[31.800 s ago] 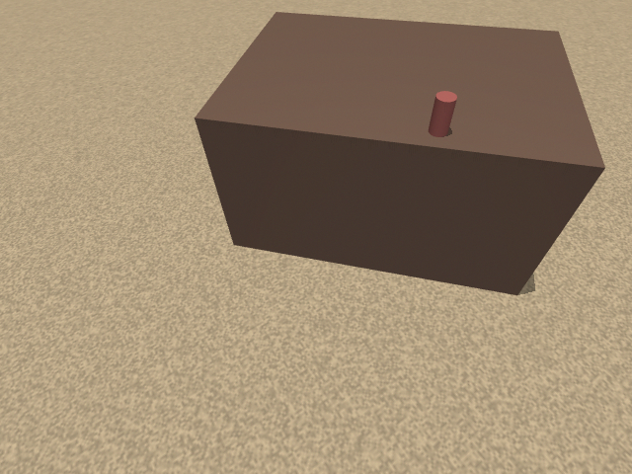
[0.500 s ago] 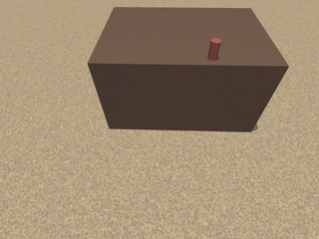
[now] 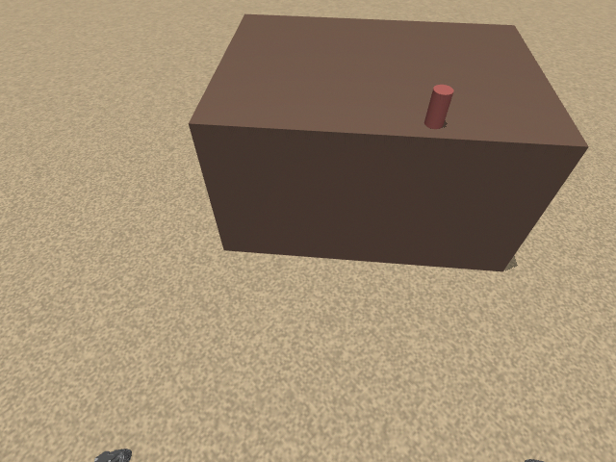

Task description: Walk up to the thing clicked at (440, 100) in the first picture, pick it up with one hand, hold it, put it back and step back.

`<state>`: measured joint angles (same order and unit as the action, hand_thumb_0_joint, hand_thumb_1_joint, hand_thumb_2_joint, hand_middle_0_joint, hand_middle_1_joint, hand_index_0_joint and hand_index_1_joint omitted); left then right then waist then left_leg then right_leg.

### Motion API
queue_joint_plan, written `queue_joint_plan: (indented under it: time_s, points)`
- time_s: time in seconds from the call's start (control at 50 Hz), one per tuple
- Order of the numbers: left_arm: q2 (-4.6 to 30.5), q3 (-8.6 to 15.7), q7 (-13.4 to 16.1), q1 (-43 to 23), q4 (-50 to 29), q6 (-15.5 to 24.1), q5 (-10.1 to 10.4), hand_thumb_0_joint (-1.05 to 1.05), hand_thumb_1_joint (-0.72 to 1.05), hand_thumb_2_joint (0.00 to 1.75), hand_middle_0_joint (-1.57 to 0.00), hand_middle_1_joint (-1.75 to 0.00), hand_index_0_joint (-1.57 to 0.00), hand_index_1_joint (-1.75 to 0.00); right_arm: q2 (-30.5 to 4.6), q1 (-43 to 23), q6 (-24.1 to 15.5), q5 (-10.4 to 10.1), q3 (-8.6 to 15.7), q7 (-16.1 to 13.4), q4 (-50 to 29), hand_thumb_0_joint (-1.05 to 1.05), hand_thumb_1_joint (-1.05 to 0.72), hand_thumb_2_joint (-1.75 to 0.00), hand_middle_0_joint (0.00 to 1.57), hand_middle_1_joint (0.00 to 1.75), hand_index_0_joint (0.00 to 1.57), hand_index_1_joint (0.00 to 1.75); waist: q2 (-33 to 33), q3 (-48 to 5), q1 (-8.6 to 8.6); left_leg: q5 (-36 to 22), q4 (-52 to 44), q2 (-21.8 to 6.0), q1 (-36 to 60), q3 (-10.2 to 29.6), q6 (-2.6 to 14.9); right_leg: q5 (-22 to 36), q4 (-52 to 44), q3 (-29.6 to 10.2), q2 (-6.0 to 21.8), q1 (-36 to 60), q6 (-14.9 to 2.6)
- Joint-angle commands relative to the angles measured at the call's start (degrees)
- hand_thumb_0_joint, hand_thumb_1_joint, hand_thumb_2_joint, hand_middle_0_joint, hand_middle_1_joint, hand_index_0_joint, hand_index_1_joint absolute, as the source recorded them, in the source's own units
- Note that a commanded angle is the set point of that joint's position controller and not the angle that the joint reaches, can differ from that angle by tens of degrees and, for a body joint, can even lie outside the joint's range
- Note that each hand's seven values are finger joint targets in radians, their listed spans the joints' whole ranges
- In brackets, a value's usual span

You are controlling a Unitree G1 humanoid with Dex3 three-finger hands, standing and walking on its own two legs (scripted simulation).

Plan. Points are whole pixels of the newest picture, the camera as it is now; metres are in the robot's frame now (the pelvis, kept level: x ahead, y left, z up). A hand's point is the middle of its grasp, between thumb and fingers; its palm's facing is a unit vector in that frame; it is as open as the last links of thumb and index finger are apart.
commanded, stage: step back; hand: right
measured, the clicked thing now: (438, 107) +1.02 -0.30 -0.12
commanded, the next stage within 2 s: stand in 0.06 s
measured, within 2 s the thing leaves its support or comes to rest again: neither
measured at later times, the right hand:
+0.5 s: hand out of the picture +0.07 -0.25 -0.14, palm faces -0.02 +0.94 -0.33, open 7.4 cm
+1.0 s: hand out of the picture +0.03 -0.27 -0.15, palm faces -0.03 +0.94 -0.33, open 7.4 cm
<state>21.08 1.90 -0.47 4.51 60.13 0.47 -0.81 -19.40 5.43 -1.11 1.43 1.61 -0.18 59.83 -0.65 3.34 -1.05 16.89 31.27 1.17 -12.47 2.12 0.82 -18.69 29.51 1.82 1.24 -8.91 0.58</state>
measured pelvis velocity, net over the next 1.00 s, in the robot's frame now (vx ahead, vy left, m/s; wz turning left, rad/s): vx -0.02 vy -0.01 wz -0.01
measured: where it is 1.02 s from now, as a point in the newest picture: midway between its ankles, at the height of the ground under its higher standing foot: outside the picture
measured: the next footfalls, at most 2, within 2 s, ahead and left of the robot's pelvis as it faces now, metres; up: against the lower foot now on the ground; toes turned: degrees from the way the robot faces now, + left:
none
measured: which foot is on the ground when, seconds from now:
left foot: down 0.00-1.00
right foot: down 0.00-1.00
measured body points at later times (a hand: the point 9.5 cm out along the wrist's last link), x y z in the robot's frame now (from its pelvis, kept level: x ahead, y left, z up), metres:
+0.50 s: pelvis -0.02 -0.01 +0.01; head -0.01 -0.01 +0.46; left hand +0.07 +0.29 -0.12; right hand +0.07 -0.30 -0.12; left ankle +0.00 +0.11 -0.73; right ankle -0.03 -0.13 -0.73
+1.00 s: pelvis -0.02 -0.01 +0.01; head -0.01 -0.02 +0.46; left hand +0.05 +0.29 -0.12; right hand +0.03 -0.32 -0.13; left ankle +0.00 +0.11 -0.73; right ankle -0.03 -0.13 -0.73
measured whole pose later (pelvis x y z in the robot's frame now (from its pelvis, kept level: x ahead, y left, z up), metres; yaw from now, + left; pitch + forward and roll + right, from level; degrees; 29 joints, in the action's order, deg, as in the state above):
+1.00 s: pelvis -0.02 -0.01 +0.01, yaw +0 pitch -2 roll +0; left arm 19.9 -0.1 -1.0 6.3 65.9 0.8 -0.3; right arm -20.1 7.4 -0.7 0.8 -0.6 0.2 66.1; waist 0.7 3.2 0.3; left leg 8.1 18.2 -0.1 -8.3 2.2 -0.8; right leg -10.8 18.4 1.8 0.1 -5.9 -0.3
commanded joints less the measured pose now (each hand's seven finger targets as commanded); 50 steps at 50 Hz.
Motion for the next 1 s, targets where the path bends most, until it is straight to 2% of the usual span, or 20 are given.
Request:
queue_joint_plan:
  time_s: [0.0, 0.02, 0.04, 0.08, 0.12, 0.18, 0.22, 0.24, 0.3, 0.36, 0.4, 0.48, 0.54, 0.6, 0.62, 0.66, 0.76, 0.82, 0.88, 0.98]
  points:
    - [11.97, 2.65, 0.94, -1.55, -2.76, 1.5, -0.05, 0.0, 0.9, 0.9, -0.2, -0.3, -0.2, -0.3, -12.4, -3.74, -1.51, -0.4, 2.49, -0.5, -3.7, 0.0, -0.9, -0.9, 0.2, 0.3, 0.2, 0.3, 1.94, -6.04, -0.72, -19.88, -5.71, -7.57, -0.36, 5.94, 2.88, 14.83, -4.61, -3.46, 4.88, 4.99, -3.17]
    - [12.42, 2.78, 0.96, -1.38, -2.5, 1.58, -0.1, 0.0, 0.9, 0.9, -0.2, -0.3, -0.2, -0.3, -12.1, -3.77, -1.47, -0.43, 2.46, -0.5, -3.68, 0.0, -0.9, -0.9, 0.2, 0.3, 0.2, 0.3, 1.21, -6.75, -0.56, -20.62, -4.72, -6.87, -0.1, 4.82, 2.56, 16.85, -4.88, -3.8, 5.34, 5.96, -3.24]
    - [10.26, 1.57, 0.91, -2.36, -1.33, 1.48, 0.73, 0.0, 0.9, 0.9, -0.2, -0.3, -0.2, -0.3, -12.06, -3.29, -1.58, -0.91, 1.82, -0.6, -2.96, 0.0, -0.9, -0.9, 0.2, 0.3, 0.2, 0.3, 1.88, -5.98, 0.75, -28.29, -7.76, -8.02, 4.25, 6.33, 1.71, 22.75, -6.0, -5.35, 5.87, 3.51, -2.45]
    - [10.35, 1.38, 1.06, -2.69, -1.37, 1.33, 1.01, 0.0, 0.9, 0.9, -0.2, -0.3, -0.2, -0.3, -13.18, -3.02, -1.62, -0.95, 1.92, -0.71, -2.12, 0.0, -0.9, -0.9, 0.2, 0.3, 0.2, 0.3, 3.07, -7.36, 0.5, -31.99, -8.46, -8.53, 6.33, 6.22, 1.26, 22.8, -7.07, -4.47, 5.43, 5.32, -1.76]
    - [10.46, 1.2, 1.19, -2.73, -0.62, 1.33, 0.92, 0.0, 0.9, 0.9, -0.2, -0.3, -0.2, -0.3, -12.7, -3.45, -1.66, -1.05, 1.62, -0.68, -1.61, 0.0, -0.9, -0.9, 0.2, 0.3, 0.2, 0.3, 2.73, -8.38, 0.5, -34.32, -9.0, -8.78, 8.46, 5.81, 1.14, 23.85, -7.78, -4.29, 5.43, 6.54, -1.53]
    - [10.86, 1.06, 1.08, -2.89, 0.39, 1.49, 0.68, 0.0, 0.9, 0.9, -0.2, -0.3, -0.2, -0.3, -12.03, -4.75, -1.36, -1.31, 1.38, -0.59, -1.29, 0.0, -0.9, -0.9, 0.2, 0.3, 0.2, 0.3, 0.92, -8.42, 0.48, -28.67, -10.52, -8.34, 8.78, 5.2, 0.86, 22.84, -10.37, -4.63, 6.0, 7.54, -1.27]
    - [10.98, 0.89, 0.97, -3.44, 0.94, 1.44, 0.49, 0.0, 0.9, 0.9, -0.2, -0.3, -0.2, -0.3, -11.91, -4.61, -1.08, -1.41, 1.18, -0.51, -0.79, 0.0, -0.9, -0.9, 0.2, 0.3, 0.2, 0.3, 0.79, -6.93, 1.19, -22.85, -12.4, -7.81, 7.74, 4.8, 0.59, 18.94, -12.23, -5.06, 5.96, 6.48, -1.15]
    - [11.08, 0.92, 0.95, -3.65, 1.1, 1.5, 0.46, 0.0, 0.9, 0.9, -0.2, -0.3, -0.2, -0.3, -11.98, -4.83, -1.07, -1.3, 1.17, -0.42, -0.45, 0.0, -0.9, -0.9, 0.2, 0.3, 0.2, 0.3, 0.59, -7.1, 0.92, -21.09, -13.07, -8.07, 7.13, 5.15, 0.5, 17.28, -12.45, -4.87, 6.06, 7.21, -1.22]
    - [10.63, 0.63, 0.94, -3.01, 1.77, 1.68, 0.52, 0.0, 0.9, 0.9, -0.2, -0.3, -0.2, -0.3, -12.21, -5.52, -1.19, -1.26, 1.13, -0.35, 0.14, 0.0, -0.9, -0.9, 0.2, 0.3, 0.2, 0.3, 0.88, -7.52, 0.58, -23.3, -13.02, -8.26, 8.15, 4.93, 0.52, 19.24, -13.12, -5.12, 6.56, 7.23, -1.37]
    - [11.01, 0.65, 0.9, -3.22, 2.07, 1.76, 0.33, 0.0, 0.9, 0.9, -0.2, -0.3, -0.2, -0.3, -12.07, -4.77, -1.33, -1.24, 0.82, -0.22, 0.83, 0.0, -0.9, -0.9, 0.2, 0.3, 0.2, 0.3, 0.5, -6.43, 0.89, -19.97, -14.6, -8.09, 6.87, 4.87, 0.17, 16.51, -13.71, -5.13, 6.47, 6.81, -1.25]
    - [10.72, 0.65, 0.88, -3.09, 2.26, 1.71, 0.29, 0.0, 0.9, 0.9, -0.2, -0.3, -0.2, -0.3, -12.37, -4.9, -1.33, -1.16, 0.83, -0.27, 0.97, 0.0, -0.9, -0.9, 0.2, 0.3, 0.2, 0.3, 0.61, -6.58, 0.72, -20.43, -14.57, -8.36, 6.9, 4.92, 0.33, 17.03, -13.59, -5.1, 6.63, 7.08, -1.21]
    - [10.78, 0.51, 0.72, -2.81, 2.6, 1.62, 0.36, 0.0, 0.9, 0.9, -0.2, -0.3, -0.2, -0.3, -12.12, -4.46, -1.19, -1.04, 0.53, -0.1, 1.73, 0.0, -0.9, -0.9, 0.2, 0.3, 0.2, 0.3, 0.81, -3.83, 0.7, -13.59, -16.12, -7.94, 5.57, 5.11, -0.09, 10.56, -15.09, -5.56, 6.41, 4.33, -1.33]
    - [11.06, 0.53, 0.63, -2.23, 2.82, 1.53, 0.15, 0.0, 0.9, 0.9, -0.2, -0.3, -0.2, -0.3, -12.31, -3.83, -0.99, -0.9, 0.55, 0.08, 2.18, 0.0, -0.9, -0.9, 0.2, 0.3, 0.2, 0.3, 0.54, -2.73, 0.75, -6.05, -17.46, -7.6, 3.08, 5.74, -0.19, 5.28, -15.91, -5.62, 6.18, 3.32, -1.24]
    - [10.88, 0.4, 0.59, -1.84, 2.7, 1.49, 0.04, 0.0, 0.9, 0.9, -0.2, -0.3, -0.2, -0.3, -12.64, -3.78, -0.95, -0.87, 0.7, 0.15, 2.19, 0.0, -0.9, -0.9, 0.2, 0.3, 0.2, 0.3, 0.56, -3.37, 0.75, -6.38, -16.57, -7.68, 4.16, 5.81, 0.11, 4.43, -16.29, -6.01, 6.36, 1.97, -1.58]
    - [11.42, 0.54, 0.6, -2.23, 2.55, 1.64, 0.03, 0.0, 0.9, 0.9, -0.2, -0.3, -0.2, -0.3, -12.4, -2.83, -0.98, -0.84, 0.6, 0.16, 2.38, 0.0, -0.9, -0.9, 0.2, 0.3, 0.2, 0.3, -0.1, -3.77, 1.18, -7.48, -16.56, -7.74, 4.0, 5.7, 0.09, 5.52, -16.14, -6.25, 6.5, 2.41, -1.67]
    - [11.06, 0.48, 0.58, -1.38, 2.63, 1.82, 0.26, 0.0, 0.9, 0.9, -0.2, -0.3, -0.2, -0.3, -12.48, -2.69, -1.06, -0.79, 0.45, 0.22, 2.55, 0.0, -0.9, -0.9, 0.2, 0.3, 0.2, 0.3, 0.54, -3.93, 0.86, -8.92, -16.33, -7.66, 4.22, 5.63, 0.13, 7.52, -15.9, -6.2, 6.47, 2.82, -1.48]
    - [10.89, 0.39, 0.47, -1.13, 2.54, 1.59, 0.39, 0.0, 0.9, 0.9, -0.2, -0.3, -0.2, -0.3, -12.92, -1.67, -1.0, -0.85, 0.34, 0.16, 2.71, 0.0, -0.9, -0.9, 0.2, 0.3, 0.2, 0.3, 1.23, -3.23, 0.99, -7.27, -16.49, -7.62, 2.75, 5.79, 0.07, 6.11, -15.76, -6.23, 6.22, 2.98, -1.59]
    - [11.43, 0.43, 0.48, -0.93, 2.45, 1.54, 0.35, 0.0, 0.9, 0.9, -0.2, -0.3, -0.2, -0.3, -12.53, -1.26, -1.02, -0.87, 0.17, 0.05, 2.67, 0.0, -0.9, -0.9, 0.2, 0.3, 0.2, 0.3, 0.38, -3.82, 0.99, -9.74, -16.11, -7.84, 3.94, 5.71, -0.04, 7.47, -15.38, -6.44, 6.44, 2.5, -1.85]
    - [11.25, 0.44, 0.43, -0.4, 2.35, 1.55, 0.49, 0.0, 0.9, 0.9, -0.2, -0.3, -0.2, -0.3, -12.85, -0.51, -1.2, -0.87, -0.06, -0.13, 2.91, 0.0, -0.9, -0.9, 0.2, 0.3, 0.2, 0.3, 0.93, -5.35, 0.93, -14.15, -15.46, -8.14, 4.49, 5.38, 0.1, 12.19, -14.36, -6.35, 6.52, 4.43, -1.81]
    - [11.28, 0.37, 0.59, -0.67, 2.34, 1.45, 0.55, 0.0, 0.9, 0.9, -0.2, -0.3, -0.2, -0.3, -12.82, -0.48, -1.02, -0.96, -0.22, -0.28, 2.73, 0.0, -0.9, -0.9, 0.2, 0.3, 0.2, 0.3, 0.63, -4.83, 1.05, -14.36, -15.1, -8.15, 4.6, 5.2, -0.04, 11.72, -14.55, -6.25, 6.58, 4.08, -1.91]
